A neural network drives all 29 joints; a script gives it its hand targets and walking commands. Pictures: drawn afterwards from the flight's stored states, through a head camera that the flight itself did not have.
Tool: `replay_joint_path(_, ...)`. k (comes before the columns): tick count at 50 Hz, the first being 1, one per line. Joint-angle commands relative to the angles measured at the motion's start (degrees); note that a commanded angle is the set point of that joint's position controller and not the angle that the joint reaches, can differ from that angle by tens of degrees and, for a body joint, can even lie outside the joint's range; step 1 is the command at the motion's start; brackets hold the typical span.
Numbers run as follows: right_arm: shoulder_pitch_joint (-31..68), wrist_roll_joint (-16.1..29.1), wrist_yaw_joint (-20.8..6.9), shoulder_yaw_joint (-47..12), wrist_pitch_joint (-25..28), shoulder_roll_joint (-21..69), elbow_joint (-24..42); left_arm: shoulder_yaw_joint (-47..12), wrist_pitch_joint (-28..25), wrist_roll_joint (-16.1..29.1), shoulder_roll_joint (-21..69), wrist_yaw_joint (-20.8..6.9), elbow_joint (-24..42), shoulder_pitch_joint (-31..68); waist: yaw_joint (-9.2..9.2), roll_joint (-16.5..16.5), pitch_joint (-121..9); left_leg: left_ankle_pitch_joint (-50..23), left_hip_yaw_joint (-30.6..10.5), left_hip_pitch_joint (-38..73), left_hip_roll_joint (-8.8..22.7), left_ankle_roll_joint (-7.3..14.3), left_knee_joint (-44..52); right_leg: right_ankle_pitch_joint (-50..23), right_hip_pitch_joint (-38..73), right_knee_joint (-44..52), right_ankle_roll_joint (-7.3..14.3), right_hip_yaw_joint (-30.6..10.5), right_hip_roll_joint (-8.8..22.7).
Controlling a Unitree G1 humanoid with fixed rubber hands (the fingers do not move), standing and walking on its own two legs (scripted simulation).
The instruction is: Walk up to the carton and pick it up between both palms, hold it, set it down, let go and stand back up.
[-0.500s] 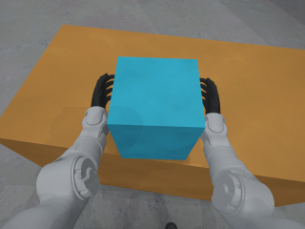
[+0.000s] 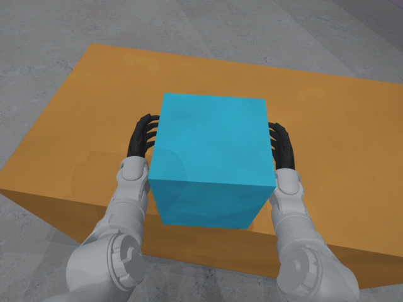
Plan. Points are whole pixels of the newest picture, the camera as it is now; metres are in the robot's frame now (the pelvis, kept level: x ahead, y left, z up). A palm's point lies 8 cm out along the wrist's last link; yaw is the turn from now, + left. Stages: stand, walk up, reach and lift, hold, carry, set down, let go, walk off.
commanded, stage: reach and lift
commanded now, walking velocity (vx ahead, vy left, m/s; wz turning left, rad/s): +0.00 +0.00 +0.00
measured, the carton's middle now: (209, 167) +0.41 -0.02 -0.02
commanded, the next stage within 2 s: none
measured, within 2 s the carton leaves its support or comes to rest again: leaves its support in 1.14 s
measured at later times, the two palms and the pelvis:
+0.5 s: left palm (136, 154) +0.41 +0.14 +0.03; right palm (281, 163) +0.39 -0.16 +0.03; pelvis +0.00 +0.00 +0.00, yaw +1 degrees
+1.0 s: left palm (134, 157) +0.40 +0.14 +0.03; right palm (281, 164) +0.38 -0.16 +0.03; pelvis -0.01 +0.00 +0.00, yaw +2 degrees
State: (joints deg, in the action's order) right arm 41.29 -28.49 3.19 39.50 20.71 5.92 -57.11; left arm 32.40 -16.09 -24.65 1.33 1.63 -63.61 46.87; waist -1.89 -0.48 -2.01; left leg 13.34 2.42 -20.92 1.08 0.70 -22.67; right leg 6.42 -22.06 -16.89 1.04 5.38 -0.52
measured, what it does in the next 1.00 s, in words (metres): stands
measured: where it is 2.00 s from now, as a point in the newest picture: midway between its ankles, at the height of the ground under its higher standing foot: outside the picture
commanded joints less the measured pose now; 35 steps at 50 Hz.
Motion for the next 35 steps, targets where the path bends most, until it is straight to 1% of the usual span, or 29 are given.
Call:
replay_joint_path(1,23.0,-4.1,-6.7,-15.7,3.0,27.2,-3.8,-10.8,-0.4,-3.6,23.8,-4.8,-1.2,20.0,1.39,2.4,-28.1,-26.0,1.9,-0.3,0.0,-2.3,0.8,-25.7,27.5,-5.7,-0.6,-0.4,0.9)
replay_joint_path(2,23.4,-3.9,-6.7,-15.8,3.1,27.6,-3.0,-10.8,-0.4,-3.1,24.3,-4.7,-0.8,20.4,1.19,2.1,-28.2,-24.9,1.8,-0.6,-0.1,-2.4,0.9,-24.9,28.1,-5.4,-0.6,-0.3,0.9)
replay_joint_path(3,24.0,-4.0,-6.8,-16.2,3.2,28.2,-2.3,-10.2,-0.4,-3.8,24.4,-4.8,-0.7,20.4,2.00,1.9,-28.9,-24.1,1.9,-1.5,-0.1,-2.0,1.3,-25.2,28.4,-5.4,-0.6,-0.5,1.2)
replay_joint_path(4,24.2,-4.0,-6.8,-16.4,3.1,28.6,-1.7,-10.4,-0.5,-3.4,24.0,-5.0,-0.7,20.8,1.66,1.6,-28.4,-22.9,2.0,-2.6,-0.3,-1.6,1.5,-26.3,29.2,-5.7,-0.8,-0.6,1.3)
replay_joint_path(7,24.1,-4.8,-6.6,-16.5,3.2,28.8,-1.3,-11.1,-0.8,-2.7,24.9,-5.3,-0.9,21.1,1.00,0.3,-29.4,-21.9,1.8,-3.3,-0.1,-1.6,1.8,-26.0,31.0,-5.9,-0.8,-0.5,1.4)
replay_joint_path(8,24.5,-4.8,-6.7,-16.1,3.3,28.8,-1.5,-11.4,-0.6,-3.0,25.5,-5.3,-0.7,21.8,1.25,1.5,-29.5,-22.7,1.6,-2.4,0.1,-1.8,2.2,-24.8,29.7,-5.4,-0.6,-0.1,1.3)
replay_joint_path(9,23.9,-4.9,-6.9,-16.0,3.4,29.0,-2.7,-11.8,-0.6,-3.1,25.2,-5.0,-0.3,21.9,0.86,1.8,-30.0,-24.3,1.6,-1.0,0.3,-2.1,1.6,-24.8,28.4,-5.5,-0.6,0.1,1.0)
replay_joint_path(10,24.1,-4.7,-7.0,-15.6,3.4,28.6,-2.8,-12.0,-0.4,-3.2,25.7,-5.0,0.0,21.8,0.77,2.6,-29.2,-23.9,1.7,-0.8,0.2,-2.4,1.6,-24.1,27.6,-4.9,-0.2,0.2,1.0)
replay_joint_path(11,23.8,-4.6,-7.0,-15.9,3.2,28.4,-2.0,-11.9,0.0,-3.2,25.4,-4.9,-0.5,20.8,1.07,2.2,-29.6,-23.1,1.7,-0.7,0.2,-2.3,1.8,-22.8,27.7,-4.7,-0.2,0.0,1.1)
replay_joint_path(12,23.9,-4.7,-6.9,-15.5,3.2,28.8,-2.4,-11.9,0.1,-2.9,25.4,-5.0,-1.1,21.1,0.90,1.8,-29.5,-22.7,1.9,-1.5,0.0,-2.0,1.6,-24.2,27.9,-5.1,-0.4,0.0,0.9)
replay_joint_path(13,23.5,-4.6,-6.9,-16.0,3.2,28.8,-2.9,-12.1,0.0,-2.8,25.6,-5.0,0.1,21.3,0.61,1.5,-29.4,-22.2,1.4,-2.2,0.1,-2.0,2.0,-23.6,28.7,-4.7,-0.1,0.0,1.1)
replay_joint_path(14,23.2,-4.5,-6.9,-15.5,3.0,28.9,-3.3,-12.0,0.2,-3.0,25.6,-5.0,-0.1,21.0,0.79,2.1,-29.2,-22.7,1.4,-1.7,0.3,-2.1,2.1,-24.8,28.7,-5.1,-0.1,0.0,1.1)
replay_joint_path(15,24.4,-4.2,-7.0,-16.2,3.3,28.5,-2.2,-12.2,0.4,-2.8,26.2,-5.1,-0.3,21.3,0.73,2.1,-30.0,-22.1,1.3,-2.0,0.2,-2.2,2.1,-23.5,28.8,-4.9,-0.2,-0.2,1.0)
replay_joint_path(17,24.8,-4.8,-6.8,-16.1,3.3,28.7,-1.8,-11.5,0.1,-3.1,25.5,-5.1,-0.3,21.5,0.86,1.0,-29.1,-21.8,1.6,-2.7,-0.1,-1.8,2.4,-24.1,29.3,-4.8,-0.3,0.2,1.2)
replay_joint_path(18,24.7,-4.4,-6.8,-16.0,3.4,29.0,-2.2,-12.2,0.0,-3.2,25.8,-5.0,0.1,21.9,0.61,1.6,-29.4,-21.9,1.6,-2.2,0.0,-1.9,2.4,-24.2,29.2,-4.9,-0.6,0.2,1.0)
replay_joint_path(19,24.4,-5.0,-6.6,-15.6,3.5,29.0,-2.2,-12.4,0.1,-2.9,25.7,-5.2,-0.6,21.5,-0.19,1.4,-29.0,-21.3,1.6,-3.1,-0.3,-1.9,2.1,-24.8,29.9,-4.9,-0.4,0.1,1.3)
replay_joint_path(20,25.0,-5.4,-6.3,-15.5,3.5,28.8,-2.3,-12.0,0.1,-2.6,26.6,-5.3,-0.6,22.1,-0.32,1.0,-29.0,-19.6,1.5,-3.7,-0.2,-2.1,2.6,-24.1,30.6,-4.7,-0.4,0.0,1.3)
replay_joint_path(22,24.2,-4.7,-6.3,-15.7,3.6,29.1,-3.2,-11.9,0.0,-2.8,26.4,-5.4,-0.2,22.1,-0.05,1.6,-28.1,-21.9,1.1,-2.3,-0.1,-2.3,2.5,-25.2,29.8,-4.8,-0.2,0.2,1.1)
replay_joint_path(23,24.0,-4.5,-6.2,-15.4,3.8,28.8,-3.0,-12.2,0.1,-3.1,26.7,-5.2,-0.4,20.9,-0.28,1.8,-28.9,-22.7,1.2,-1.3,0.1,-2.6,2.4,-25.5,29.8,-4.5,-0.1,0.3,1.3)
replay_joint_path(24,24.1,-4.4,-6.2,-15.4,4.1,28.3,-3.5,-12.3,0.2,-3.1,27.1,-5.1,-0.3,21.1,-0.20,2.6,-28.2,-23.8,1.3,-0.8,0.2,-2.8,2.2,-24.6,29.3,-4.4,0.0,0.5,1.0)
replay_joint_path(25,23.6,-4.4,-6.2,-15.5,4.0,28.7,-3.8,-13.0,0.6,-3.2,27.0,-5.0,-0.5,20.1,-0.24,1.9,-28.1,-22.9,1.3,-1.3,0.1,-2.7,2.2,-23.5,28.5,-3.9,0.1,0.4,0.9)
replay_joint_path(26,24.1,-4.6,-6.2,-15.2,4.0,29.0,-3.4,-13.2,0.5,-2.5,27.2,-5.0,-0.1,21.3,-0.25,1.8,-29.6,-22.6,1.1,-2.4,0.2,-2.7,2.3,-24.2,29.3,-4.2,0.1,0.6,1.0)
replay_joint_path(27,25.0,-4.4,-6.3,-16.2,4.1,28.9,-2.6,-13.1,0.4,-2.6,26.9,-5.0,-0.3,21.4,0.16,2.0,-29.1,-22.5,1.1,-2.6,0.0,-2.4,2.6,-25.2,29.0,-4.5,0.0,0.4,1.2)
replay_joint_path(28,24.6,-4.4,-6.4,-15.8,4.0,28.7,-3.0,-12.8,0.4,-3.1,26.7,-4.9,-0.4,21.3,0.37,1.9,-29.8,-21.3,1.1,-2.2,0.3,-2.2,3.0,-23.6,28.7,-4.3,0.0,0.3,1.2)
replay_joint_path(30,24.6,-4.2,-6.4,-16.1,4.3,28.2,-2.7,-13.2,0.3,-3.2,27.3,-4.7,-0.3,21.1,0.17,2.7,-29.4,-22.4,1.2,-2.4,0.2,-2.6,3.0,-24.3,29.3,-4.2,0.3,0.7,1.2)
replay_joint_path(31,25.1,-4.5,-6.3,-16.2,4.4,28.0,-2.5,-13.1,0.3,-2.7,27.1,-4.6,0.2,21.5,0.21,2.0,-29.3,-23.5,1.0,-1.8,0.4,-2.6,2.6,-24.3,28.9,-4.2,0.3,0.8,1.0)
replay_joint_path(33,24.7,-4.9,-6.0,-16.0,4.7,28.2,-2.7,-13.1,0.3,-2.7,27.9,-4.9,-0.4,21.3,-0.31,1.9,-29.5,-22.8,1.2,-2.3,0.1,-2.5,2.6,-24.7,29.6,-3.9,0.0,0.8,1.1)
replay_joint_path(34,25.5,-4.6,-6.0,-16.5,5.1,28.9,-1.9,-13.5,0.0,-2.6,28.1,-5.0,-0.9,21.7,0.25,2.2,-30.2,-22.8,1.6,-3.0,0.1,-2.4,2.6,-25.9,29.4,-4.2,0.0,0.6,1.0)
replay_joint_path(35,24.6,-4.9,-5.9,-17.0,5.0,29.2,-2.8,-13.9,-0.1,-2.7,28.0,-5.0,-0.8,20.8,-0.33,2.1,-30.4,-22.0,1.4,-3.0,-0.2,-2.4,3.0,-26.6,30.9,-4.3,0.1,0.3,1.2)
